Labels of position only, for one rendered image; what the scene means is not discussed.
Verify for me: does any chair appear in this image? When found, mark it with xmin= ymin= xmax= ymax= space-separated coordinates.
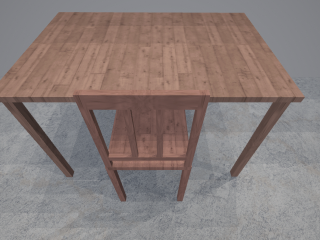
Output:
xmin=73 ymin=90 xmax=210 ymax=202

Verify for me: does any table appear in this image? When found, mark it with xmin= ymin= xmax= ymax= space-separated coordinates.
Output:
xmin=0 ymin=12 xmax=305 ymax=177

